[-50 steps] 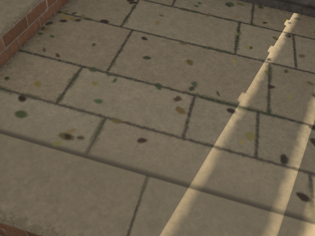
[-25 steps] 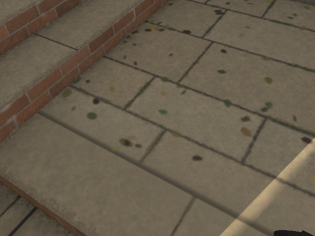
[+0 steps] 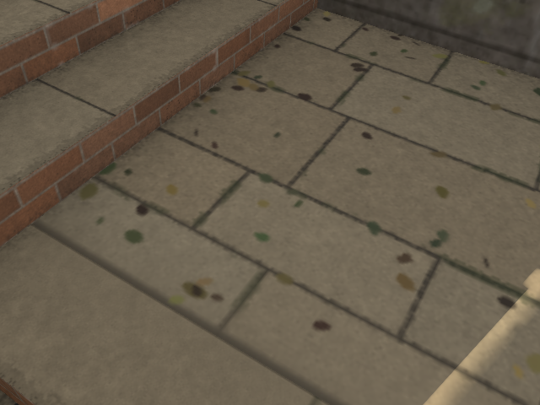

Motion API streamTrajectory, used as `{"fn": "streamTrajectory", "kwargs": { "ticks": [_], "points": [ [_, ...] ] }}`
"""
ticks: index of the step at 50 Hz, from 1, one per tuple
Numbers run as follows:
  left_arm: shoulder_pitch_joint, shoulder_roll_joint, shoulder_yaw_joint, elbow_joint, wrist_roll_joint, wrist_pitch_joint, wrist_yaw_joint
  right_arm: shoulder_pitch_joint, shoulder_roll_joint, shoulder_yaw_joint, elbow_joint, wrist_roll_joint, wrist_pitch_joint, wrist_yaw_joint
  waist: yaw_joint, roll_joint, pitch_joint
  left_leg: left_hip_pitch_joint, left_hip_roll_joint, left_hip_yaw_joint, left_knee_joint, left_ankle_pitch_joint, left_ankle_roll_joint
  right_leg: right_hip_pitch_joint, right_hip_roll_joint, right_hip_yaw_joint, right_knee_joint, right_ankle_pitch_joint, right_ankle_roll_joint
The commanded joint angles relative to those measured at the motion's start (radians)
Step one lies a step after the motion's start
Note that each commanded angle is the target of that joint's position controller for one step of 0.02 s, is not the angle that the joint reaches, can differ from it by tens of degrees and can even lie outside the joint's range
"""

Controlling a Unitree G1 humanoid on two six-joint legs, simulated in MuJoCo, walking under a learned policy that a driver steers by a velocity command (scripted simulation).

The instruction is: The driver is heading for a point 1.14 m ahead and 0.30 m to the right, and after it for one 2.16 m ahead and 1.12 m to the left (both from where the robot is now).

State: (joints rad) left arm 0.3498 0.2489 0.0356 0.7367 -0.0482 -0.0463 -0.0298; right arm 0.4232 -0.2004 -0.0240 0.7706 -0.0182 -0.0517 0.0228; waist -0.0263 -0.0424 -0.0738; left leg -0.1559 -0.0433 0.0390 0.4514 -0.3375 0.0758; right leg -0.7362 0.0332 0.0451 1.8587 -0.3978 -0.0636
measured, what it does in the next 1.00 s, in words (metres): climbs: right foot 0.15 m higher, then left foot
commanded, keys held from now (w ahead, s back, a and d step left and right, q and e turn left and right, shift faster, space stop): w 0.48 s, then w+e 0.52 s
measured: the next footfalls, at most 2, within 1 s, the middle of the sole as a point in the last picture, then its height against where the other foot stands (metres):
right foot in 0.28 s outside the picture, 0.15 m higher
left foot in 0.82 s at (217, 351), level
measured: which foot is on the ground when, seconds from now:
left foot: down 0.00-0.32, up 0.34-0.80, down 0.82-1.00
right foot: up 0.00-0.26, down 0.28-0.82, up 0.84-1.00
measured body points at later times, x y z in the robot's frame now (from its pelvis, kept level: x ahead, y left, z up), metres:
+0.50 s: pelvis +0.27 -0.03 +0.12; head +0.25 -0.02 +0.57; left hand +0.31 +0.21 -0.02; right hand +0.40 -0.26 +0.03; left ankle +0.24 +0.14 -0.40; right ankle +0.28 -0.09 -0.58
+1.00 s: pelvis +0.56 +0.01 +0.16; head +0.58 +0.01 +0.61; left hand +0.73 +0.25 +0.04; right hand +0.60 -0.28 +0.06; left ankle +0.59 +0.11 -0.58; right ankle +0.50 -0.13 -0.47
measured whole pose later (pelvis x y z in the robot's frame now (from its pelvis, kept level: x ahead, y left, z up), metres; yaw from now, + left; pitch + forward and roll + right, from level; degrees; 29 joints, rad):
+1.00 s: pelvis +0.56 +0.01 +0.16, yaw -14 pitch +2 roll +1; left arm 0.28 0.30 0.06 0.76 -0.03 -0.05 0.00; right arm 0.26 -0.26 -0.05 0.75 -0.01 -0.11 0.00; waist -0.02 -0.04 -0.03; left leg -0.23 -0.01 0.11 0.38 -0.20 0.03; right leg -0.62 -0.06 0.05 1.28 -0.27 -0.03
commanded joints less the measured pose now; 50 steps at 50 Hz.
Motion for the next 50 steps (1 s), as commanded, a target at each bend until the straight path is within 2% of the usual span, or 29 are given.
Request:
{"fn": "streamTrajectory", "kwargs": {
  "ticks": [1, 4, 5, 6, 8, 11, 12, 14, 15, 16, 17, 18, 20, 21, 22, 25, 28, 29, 32, 35, 38, 40, 41, 42, 43, 44, 45, 47, 50],
  "points": [
    [-0.184, -0.138, -0.067, -0.143, -0.012, -0.046, -0.037, 0.180, 0.040, 0.029, 0.085, -0.013, 0.018, 0.014, -0.021, 0.109, 0.147, 0.270, 0.314, -0.352, -0.118, 0.155, 0.134, -0.753, 0.012, 0.076, 0.599, -0.023, -0.038],
    [-0.217, -0.168, -0.108, -0.191, -0.007, -0.031, -0.042, 0.102, 0.044, 0.047, 0.120, -0.012, 0.024, 0.007, 0.054, 0.081, 0.241, -0.010, 0.277, -0.209, -0.165, 0.104, 0.039, -0.790, -0.001, 0.083, 0.516, 0.096, -0.029],
    [-0.303, -0.162, -0.125, -0.241, 0.016, -0.032, -0.037, 0.039, 0.030, 0.048, 0.111, -0.009, 0.022, -0.001, 0.068, 0.087, 0.274, -0.196, 0.208, -0.116, -0.227, 0.065, -0.013, -0.679, -0.017, 0.024, 0.253, 0.193, -0.017],
    [-0.400, -0.153, -0.135, -0.275, 0.045, -0.033, -0.028, 0.033, 0.047, 0.060, 0.123, -0.009, 0.017, -0.017, 0.049, 0.085, 0.276, -0.376, 0.164, -0.077, -0.298, 0.122, -0.002, -0.523, -0.019, -0.058, 0.083, 0.284, 0.008],
    [-0.513, -0.160, -0.152, -0.347, 0.066, -0.031, 0.000, 0.131, 0.002, 0.053, 0.169, 0.021, -0.004, -0.046, 0.026, 0.164, 0.194, -0.388, 0.208, -0.154, -0.458, 0.365, 0.066, -0.307, -0.085, -0.220, -0.076, 0.263, 0.038],
    [-0.468, -0.101, -0.131, -0.322, 0.042, -0.046, 0.009, 0.180, -0.103, 0.025, 0.200, 0.061, -0.006, -0.061, 0.053, 0.178, 0.070, 0.017, 0.222, -0.032, -0.340, 1.282, 0.038, -0.092, -0.042, -0.309, -0.477, 0.084, -0.046],
    [-0.481, -0.068, -0.110, -0.324, 0.034, -0.054, -0.002, 0.232, -0.139, 0.022, 0.211, 0.036, -0.007, -0.065, 0.064, 0.261, 0.026, 0.120, 0.255, -0.057, -0.250, 1.680, 0.050, -0.003, 0.028, -0.345, -0.579, -0.016, -0.064],
    [-0.264, 0.018, -0.054, -0.261, 0.017, -0.037, -0.006, 0.193, -0.173, 0.013, 0.214, -0.008, 0.001, -0.065, 0.194, 0.394, -0.074, 0.315, 0.328, -0.099, 0.038, 2.033, 0.073, 0.167, 0.061, -0.194, -0.806, -0.074, -0.119],
    [-0.048, 0.080, -0.028, -0.187, 0.038, -0.028, -0.016, 0.109, -0.185, 0.005, 0.163, -0.018, -0.016, -0.065, 0.287, 0.349, -0.212, 0.169, 0.311, -0.118, 0.260, 1.926, 0.102, 0.466, -0.017, 0.035, -0.851, -0.002, -0.179],
    [0.096, 0.156, 0.004, -0.103, 0.074, -0.023, -0.012, 0.149, -0.073, 0.015, 0.137, 0.013, -0.045, -0.041, 0.246, -0.112, -0.355, -0.250, 0.088, -0.154, 0.639, 1.048, 0.057, 0.856, -0.244, 0.553, -1.171, -0.148, -0.342],
    [0.180, 0.149, 0.006, -0.042, 0.103, -0.003, 0.018, 0.062, -0.058, 0.010, 0.133, 0.013, -0.078, 0.005, 0.261, -0.258, -0.393, -0.394, -0.109, -0.305, 1.024, 0.202, 0.031, 0.855, -0.336, 0.945, -1.512, -0.148, -0.379],
    [0.076, 0.061, -0.013, -0.014, 0.086, -0.005, 0.028, 0.005, -0.030, -0.003, 0.074, 0.045, -0.078, 0.034, 0.173, -0.132, -0.161, -0.556, -0.088, -0.375, 1.231, 0.140, 0.038, 0.651, -0.356, 0.847, -1.545, -0.274, -0.303],
    [-0.075, -0.093, -0.054, 0.051, 0.077, -0.035, 0.004, -0.204, 0.018, 0.026, -0.065, 0.039, -0.056, 0.030, 0.047, 0.081, 0.131, -0.663, 0.009, -0.237, 1.306, 0.145, 0.091, 0.275, -0.303, 0.481, -1.486, -0.174, -0.190],
    [-0.112, -0.154, -0.067, 0.080, 0.102, -0.041, -0.001, -0.138, 0.040, 0.032, -0.055, 0.035, -0.035, 0.026, -0.019, 0.073, 0.122, -0.627, 0.038, -0.226, 1.348, 0.145, 0.099, 0.205, -0.258, 0.335, -1.474, -0.093, -0.158],
    [-0.125, -0.176, -0.067, 0.099, 0.101, -0.047, -0.005, -0.068, 0.054, 0.041, -0.048, 0.046, -0.019, 0.025, -0.062, 0.049, 0.116, -0.634, 0.051, -0.236, 1.357, 0.135, 0.107, 0.191, -0.227, 0.237, -1.485, -0.044, -0.135],
    [-0.074, -0.096, -0.053, 0.155, 0.073, -0.058, -0.016, -0.080, 0.075, 0.071, -0.068, 0.053, -0.010, 0.006, -0.093, 0.036, 0.159, -0.794, 0.061, -0.237, 1.274, 0.202, 0.102, 0.222, -0.182, 0.084, -1.576, 0.082, -0.111],
    [-0.051, -0.040, -0.050, 0.143, 0.040, -0.069, -0.003, -0.216, -0.013, 0.069, -0.129, -0.021, -0.025, -0.002, -0.062, 0.063, 0.093, -0.602, 0.108, -0.008, 0.821, 0.422, 0.007, 0.162, -0.087, -0.052, -1.654, 0.240, -0.139],
    [-0.019, -0.025, -0.049, 0.144, 0.037, -0.080, 0.005, -0.271, -0.012, 0.067, -0.148, -0.023, -0.039, -0.003, -0.038, 0.032, 0.054, -0.517, 0.114, 0.011, 0.728, 0.475, -0.022, 0.187, -0.085, -0.024, -1.679, 0.322, -0.147],
    [0.104, 0.051, -0.019, 0.148, 0.024, -0.078, 0.033, -0.432, -0.029, 0.062, -0.174, 0.027, -0.056, -0.008, 0.067, 0.012, 0.067, -0.538, 0.114, -0.015, 0.362, 0.450, -0.081, 0.491, -0.146, 0.054, -1.721, 0.399, -0.146],
    [0.188, 0.076, -0.006, 0.151, 0.020, -0.040, 0.041, -0.517, -0.047, 0.048, -0.197, 0.041, -0.056, 0.007, 0.110, -0.037, 0.109, -0.598, 0.086, -0.044, 0.146, 0.359, -0.100, 0.763, -0.219, 0.144, -1.665, 0.414, -0.147],
    [0.154, 0.089, 0.005, 0.131, 0.026, -0.019, 0.041, -0.460, -0.112, 0.013, -0.187, 0.042, -0.076, 0.019, 0.057, -0.096, 0.105, -0.390, 0.050, -0.047, 0.002, 0.283, -0.072, 0.767, -0.236, 0.178, -1.564, 0.583, -0.139],
    [0.096, 0.095, 0.009, 0.101, 0.048, -0.018, 0.032, -0.205, -0.199, -0.032, -0.122, 0.034, -0.087, 0.001, -0.065, -0.086, -0.059, 0.018, 0.083, -0.078, 0.007, 0.281, 0.000, 0.632, -0.164, 0.128, -1.275, 0.727, -0.095],
    [0.048, 0.054, -0.005, 0.041, 0.071, -0.028, 0.030, 0.009, -0.280, -0.055, -0.097, 0.011, -0.083, -0.016, -0.142, 0.042, -0.252, 0.355, 0.295, -0.277, 0.069, 0.294, 0.068, 0.409, -0.080, 0.080, -0.964, 0.445, -0.068],
    [0.170, -0.088, -0.044, 0.006, 0.045, -0.054, 0.023, 0.021, -0.318, -0.064, -0.103, -0.013, -0.073, -0.019, -0.067, 0.385, -0.379, 0.644, 0.515, -0.723, -0.046, 0.193, 0.243, 0.024, 0.047, 0.028, -0.661, -0.107, -0.003],
    [0.139, 0.027, -0.017, 0.029, 0.020, -0.062, 0.022, -0.026, -0.192, -0.043, -0.121, -0.016, -0.068, -0.028, -0.088, 0.285, -0.331, 0.576, 0.492, -0.789, -0.114, 0.068, 0.237, -0.078, -0.019, 0.114, -0.492, -0.108, 0.007],
    [0.042, 0.082, 0.005, 0.008, 0.011, -0.057, 0.025, -0.083, -0.138, -0.030, -0.120, 0.002, -0.066, -0.038, -0.081, 0.188, -0.177, 0.424, 0.463, -0.597, -0.120, 0.091, 0.186, -0.115, -0.063, 0.098, -0.449, -0.013, 0.016],
    [-0.011, 0.080, 0.011, -0.010, 0.014, -0.049, 0.030, -0.137, -0.122, -0.023, -0.116, 0.011, -0.065, -0.037, -0.048, 0.094, -0.099, 0.270, 0.419, -0.460, -0.151, 0.176, 0.154, -0.075, -0.105, 0.075, -0.461, 0.074, 0.026],
    [-0.024, 0.055, 0.020, -0.027, 0.014, -0.026, 0.029, -0.187, -0.083, -0.015, -0.096, 0.005, -0.069, -0.025, 0.011, 0.116, 0.012, 0.084, 0.328, -0.262, -0.230, 0.251, 0.118, -0.007, -0.146, 0.066, -0.527, 0.146, 0.034],
    [-0.040, 0.011, 0.016, -0.055, 0.013, 0.002, 0.020, -0.190, -0.103, -0.034, -0.064, 0.011, -0.077, -0.019, 0.039, 0.130, 0.077, -0.010, 0.300, -0.115, -0.280, 0.366, 0.111, -0.014, -0.165, 0.051, -0.563, 0.172, 0.045]
  ]
}}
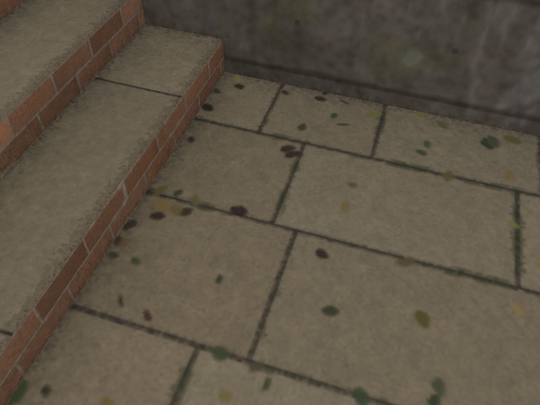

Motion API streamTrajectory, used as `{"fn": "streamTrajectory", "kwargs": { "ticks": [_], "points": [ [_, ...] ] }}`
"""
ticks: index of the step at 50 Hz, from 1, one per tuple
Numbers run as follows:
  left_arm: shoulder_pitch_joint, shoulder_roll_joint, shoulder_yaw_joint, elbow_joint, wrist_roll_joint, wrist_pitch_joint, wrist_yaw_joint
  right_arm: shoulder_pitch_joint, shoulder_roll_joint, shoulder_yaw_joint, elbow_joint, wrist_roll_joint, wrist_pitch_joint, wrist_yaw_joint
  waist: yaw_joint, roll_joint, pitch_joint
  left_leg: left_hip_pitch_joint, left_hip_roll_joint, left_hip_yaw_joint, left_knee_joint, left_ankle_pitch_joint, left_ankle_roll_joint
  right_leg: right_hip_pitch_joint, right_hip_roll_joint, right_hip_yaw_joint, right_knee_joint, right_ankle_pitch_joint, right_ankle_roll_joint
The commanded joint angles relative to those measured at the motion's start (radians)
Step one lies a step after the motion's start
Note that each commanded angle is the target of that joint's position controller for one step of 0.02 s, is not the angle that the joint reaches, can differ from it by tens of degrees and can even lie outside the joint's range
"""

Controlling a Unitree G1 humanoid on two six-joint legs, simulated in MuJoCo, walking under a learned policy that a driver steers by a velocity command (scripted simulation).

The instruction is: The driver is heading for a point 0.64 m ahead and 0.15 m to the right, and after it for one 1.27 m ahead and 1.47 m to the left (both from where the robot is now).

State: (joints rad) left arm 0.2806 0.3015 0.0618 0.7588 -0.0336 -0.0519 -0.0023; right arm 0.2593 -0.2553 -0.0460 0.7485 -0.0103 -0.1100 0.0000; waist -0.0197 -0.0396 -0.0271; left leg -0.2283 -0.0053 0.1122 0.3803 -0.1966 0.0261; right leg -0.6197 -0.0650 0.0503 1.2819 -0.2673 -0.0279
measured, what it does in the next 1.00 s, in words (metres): walks ahead, turning right: right foot, then left foot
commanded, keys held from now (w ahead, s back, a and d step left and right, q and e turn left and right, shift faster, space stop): w+e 0.68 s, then w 0.04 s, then q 0.28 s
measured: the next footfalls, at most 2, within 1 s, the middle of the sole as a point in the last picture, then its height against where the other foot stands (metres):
right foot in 0.32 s outside the picture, level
left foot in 0.80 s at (295, 351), level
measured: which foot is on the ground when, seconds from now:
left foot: down 0.00-0.32, up 0.34-0.78, down 0.80-1.00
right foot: up 0.00-0.30, down 0.32-0.82, up 0.84-1.00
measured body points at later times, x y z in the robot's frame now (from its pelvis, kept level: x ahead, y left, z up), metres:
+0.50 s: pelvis +0.28 -0.09 -0.01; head +0.32 -0.10 +0.44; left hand +0.46 +0.15 -0.11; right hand +0.36 -0.38 -0.10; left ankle +0.29 +0.09 -0.65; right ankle +0.30 -0.16 -0.74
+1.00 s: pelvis +0.52 -0.11 +0.00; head +0.56 -0.12 +0.44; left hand +0.77 +0.07 -0.11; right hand +0.54 -0.40 -0.11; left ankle +0.62 -0.04 -0.74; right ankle +0.45 -0.24 -0.68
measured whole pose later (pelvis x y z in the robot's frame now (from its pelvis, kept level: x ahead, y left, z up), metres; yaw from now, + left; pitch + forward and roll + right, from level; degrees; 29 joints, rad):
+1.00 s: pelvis +0.52 -0.11 +0.00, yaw -24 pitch +3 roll +0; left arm 0.18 0.27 0.05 0.66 0.01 -0.03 0.03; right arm 0.21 -0.24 -0.04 0.71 -0.01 -0.05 0.01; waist -0.02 -0.02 0.03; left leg -0.37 -0.06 -0.06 0.44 -0.12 0.04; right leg -0.53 0.00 0.06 1.03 -0.45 0.06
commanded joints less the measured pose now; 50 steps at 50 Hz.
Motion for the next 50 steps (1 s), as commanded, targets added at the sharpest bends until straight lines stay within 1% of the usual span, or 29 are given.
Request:
{"fn": "streamTrajectory", "kwargs": {
  "ticks": [1, 5, 8, 11, 13, 14, 15, 16, 17, 18, 19, 20, 21, 22, 24, 27, 31, 34, 37, 39, 40, 41, 42, 43, 45, 46, 47, 48, 50],
  "points": [
    [0.004, -0.040, -0.011, -0.091, 0.003, 0.012, -0.010, -0.021, -0.066, -0.019, -0.033, -0.002, -0.020, 0.003, 0.033, 0.117, 0.044, 0.052, 0.263, -0.157, -0.216, 0.256, 0.163, -0.151, -0.070, 0.049, -0.014, 0.067, 0.016],
    [-0.126, -0.029, -0.014, -0.138, 0.014, 0.010, -0.028, -0.014, -0.128, -0.035, -0.015, -0.011, -0.015, -0.005, 0.015, 0.087, 0.079, 0.045, 0.242, -0.037, -0.225, 0.293, 0.144, -0.131, -0.065, 0.020, -0.306, 0.253, 0.018],
    [-0.254, -0.028, -0.019, -0.174, 0.011, -0.001, -0.055, 0.038, -0.168, -0.044, 0.006, 0.003, -0.008, -0.012, -0.038, 0.072, 0.099, 0.123, 0.263, 0.004, -0.229, 0.289, 0.126, -0.100, -0.046, -0.050, -0.488, 0.311, -0.008],
    [-0.320, -0.012, -0.013, -0.213, 0.006, -0.003, -0.068, 0.072, -0.194, -0.055, 0.026, 0.021, 0.013, -0.014, -0.050, 0.089, 0.107, 0.267, 0.294, 0.036, -0.169, 0.429, 0.099, -0.108, -0.022, -0.088, -0.594, 0.247, -0.045],
    [-0.291, 0.022, 0.005, -0.225, 0.015, 0.005, -0.069, 0.071, -0.221, -0.065, 0.026, 0.026, 0.028, -0.019, -0.014, 0.135, 0.056, 0.317, 0.293, 0.068, -0.054, 0.740, 0.078, 0.004, 0.047, -0.147, -0.619, 0.140, -0.084],
    [-0.219, 0.050, 0.021, -0.215, 0.016, 0.010, -0.066, 0.063, -0.233, -0.070, 0.025, 0.031, 0.035, -0.023, 0.033, 0.157, 0.011, 0.325, 0.287, 0.082, 0.054, 0.880, 0.068, 0.102, 0.086, -0.169, -0.633, 0.099, -0.109],
    [-0.071, 0.093, 0.047, -0.179, 0.016, 0.013, -0.059, 0.044, -0.240, -0.073, 0.019, 0.035, 0.042, -0.027, 0.119, 0.146, -0.062, 0.279, 0.254, 0.105, 0.242, 0.910, 0.044, 0.299, 0.130, -0.179, -0.707, 0.140, -0.142],
    [0.103, 0.169, 0.084, -0.135, 0.019, 0.021, -0.038, 0.050, -0.213, -0.063, -0.002, 0.026, 0.039, -0.033, 0.190, 0.101, -0.149, 0.067, 0.210, 0.106, 0.515, 0.708, 0.005, 0.601, 0.095, -0.071, -0.715, 0.174, -0.182],
    [0.109, 0.285, 0.099, -0.132, 0.016, 0.018, -0.020, 0.149, -0.049, -0.015, -0.053, -0.025, 0.020, -0.021, 0.072, -0.197, -0.218, -0.390, 0.041, 0.066, 0.887, -0.285, -0.054, 0.958, -0.171, 0.406, -0.723, 0.224, -0.323],
    [0.145, 0.247, 0.084, -0.167, 0.017, 0.003, -0.024, 0.106, -0.091, -0.008, -0.087, 0.008, -0.020, -0.009, 0.118, -0.175, -0.431, -0.539, -0.036, -0.183, 1.096, -0.401, -0.067, 1.071, -0.288, 0.809, -0.925, 0.025, -0.451],
    [0.126, 0.182, 0.070, -0.159, 0.025, -0.005, -0.023, -0.016, -0.143, -0.023, -0.116, 0.044, -0.039, -0.003, 0.151, -0.086, -0.321, -0.633, 0.020, -0.224, 1.112, -0.292, -0.051, 1.003, -0.249, 0.689, -0.966, 0.031, -0.380],
    [0.065, 0.141, 0.059, -0.160, 0.016, -0.010, -0.019, -0.048, -0.132, -0.014, -0.129, 0.040, -0.048, -0.008, 0.114, -0.020, -0.207, -0.633, 0.064, -0.212, 1.035, -0.195, -0.039, 0.849, -0.206, 0.550, -0.960, 0.100, -0.338],
    [-0.007, 0.107, 0.047, -0.174, 0.014, -0.012, -0.018, -0.050, -0.132, -0.016, -0.123, 0.015, -0.046, -0.018, 0.063, 0.047, -0.142, -0.568, 0.101, -0.207, 0.960, -0.142, -0.042, 0.688, -0.168, 0.455, -0.968, 0.192, -0.306],
    [-0.053, 0.084, 0.038, -0.185, 0.022, -0.014, -0.017, -0.034, -0.146, -0.026, -0.122, 0.001, -0.037, -0.021, 0.020, 0.045, -0.108, -0.494, 0.123, -0.212, 0.903, -0.121, -0.049, 0.567, -0.140, 0.391, -0.987, 0.270, -0.298],
    [-0.070, 0.078, 0.035, -0.179, 0.029, -0.021, -0.014, -0.020, -0.135, -0.029, -0.124, -0.006, -0.013, -0.020, -0.012, 0.030, -0.070, -0.439, 0.133, -0.205, 0.825, -0.112, -0.065, 0.451, -0.110, 0.350, -1.029, 0.305, -0.301],
    [-0.036, 0.109, 0.044, -0.149, 0.027, -0.021, 0.001, -0.084, -0.093, -0.015, -0.135, -0.018, 0.008, -0.020, -0.005, 0.027, -0.024, -0.425, 0.115, -0.172, 0.657, -0.026, -0.095, 0.339, -0.066, 0.255, -1.034, 0.391, -0.281],
    [0.025, 0.119, 0.047, -0.119, 0.010, -0.005, 0.014, -0.244, -0.054, 0.003, -0.163, -0.007, 0.005, -0.007, 0.063, -0.031, -0.007, -0.350, 0.051, -0.159, 0.345, 0.214, -0.100, 0.314, -0.006, 0.209, -1.000, 0.280, -0.219],
    [0.072, 0.129, 0.051, -0.105, 0.004, 0.001, 0.015, -0.322, -0.078, -0.006, -0.186, 0.012, -0.006, 0.008, 0.097, -0.054, -0.003, -0.304, 0.014, -0.170, 0.218, 0.231, -0.090, 0.360, -0.029, 0.278, -0.957, 0.197, -0.210],
    [0.079, 0.110, 0.046, -0.091, 0.012, 0.007, 0.020, -0.293, -0.110, -0.024, -0.179, 0.009, -0.019, 0.021, 0.080, -0.083, -0.006, -0.259, 0.011, -0.171, 0.133, 0.181, -0.047, 0.461, -0.069, 0.330, -0.867, 0.220, -0.180],
    [0.055, 0.078, 0.037, -0.098, 0.019, 0.012, 0.023, -0.187, -0.123, -0.038, -0.151, -0.016, -0.030, 0.019, 0.026, -0.093, -0.052, -0.106, -0.006, -0.124, 0.046, 0.253, 0.012, 0.494, -0.009, 0.283, -0.709, 0.493, -0.122],
    [0.045, 0.037, 0.021, -0.122, 0.034, 0.005, 0.023, -0.085, -0.164, -0.045, -0.146, -0.037, -0.037, 0.016, -0.013, -0.046, -0.170, 0.103, 0.113, -0.221, 0.101, 0.518, 0.080, 0.428, 0.039, 0.231, -0.519, 0.459, -0.075],
    [0.178, 0.003, 0.006, -0.109, 0.038, -0.005, 0.025, 0.028, -0.221, -0.058, -0.125, -0.056, -0.029, 0.014, -0.002, 0.204, -0.316, 0.447, 0.330, -0.515, 0.146, 0.822, 0.267, 0.162, 0.162, 0.143, -0.176, 0.047, 0.009],
    [0.261, 0.047, 0.007, -0.084, 0.034, -0.012, 0.019, 0.078, -0.195, -0.058, -0.076, -0.014, -0.013, 0.025, 0.012, 0.372, -0.378, 0.512, 0.436, -0.791, 0.047, 0.690, 0.370, 0.006, 0.182, 0.120, -0.001, -0.367, 0.054],
    [0.183, 0.118, 0.024, -0.087, 0.027, -0.004, 0.017, 0.024, -0.146, -0.044, -0.101, 0.018, 0.001, 0.023, -0.004, 0.233, -0.267, 0.422, 0.388, -0.737, 0.023, 0.507, 0.326, -0.058, 0.115, 0.124, 0.077, -0.325, 0.067],
    [-0.018, 0.105, 0.022, -0.140, 0.046, 0.009, 0.021, -0.081, -0.092, -0.017, -0.126, 0.017, 0.026, 0.020, -0.004, 0.078, -0.092, 0.183, 0.281, -0.535, -0.003, 0.533, 0.257, -0.074, 0.054, 0.063, 0.005, -0.224, 0.076],
    [-0.044, 0.084, 0.021, -0.155, 0.057, 0.011, 0.023, -0.101, -0.091, -0.016, -0.124, 0.015, 0.030, 0.017, 0.019, 0.076, -0.067, 0.106, 0.245, -0.486, -0.014, 0.594, 0.234, -0.032, 0.029, 0.060, -0.087, -0.191, 0.077],
    [-0.039, 0.050, 0.012, -0.158, 0.055, 0.013, 0.025, -0.113, -0.105, -0.021, -0.120, 0.006, 0.036, 0.015, 0.041, 0.106, -0.058, 0.045, 0.202, -0.438, -0.021, 0.646, 0.214, 0.026, 0.029, 0.041, -0.186, -0.181, 0.080],
    [-0.032, 0.022, 0.004, -0.154, 0.051, 0.014, 0.029, -0.115, -0.127, -0.030, -0.117, 0.000, 0.041, 0.013, 0.047, 0.140, -0.067, 0.009, 0.176, -0.401, -0.022, 0.717, 0.212, 0.071, 0.049, 0.012, -0.258, -0.180, 0.087],
    [-0.026, 0.011, -0.001, -0.145, 0.045, 0.015, 0.039, -0.100, -0.171, -0.049, -0.110, 0.001, 0.056, 0.002, 0.051, 0.171, -0.123, 0.000, 0.169, -0.383, -0.013, 0.749, 0.222, 0.135, 0.076, 0.000, -0.360, -0.146, 0.099]
  ]
}}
